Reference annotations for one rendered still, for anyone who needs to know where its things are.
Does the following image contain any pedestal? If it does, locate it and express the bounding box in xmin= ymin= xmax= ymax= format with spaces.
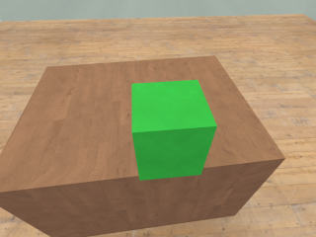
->
xmin=0 ymin=55 xmax=285 ymax=237

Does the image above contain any carton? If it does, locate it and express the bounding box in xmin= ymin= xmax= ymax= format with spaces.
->
xmin=131 ymin=80 xmax=217 ymax=181

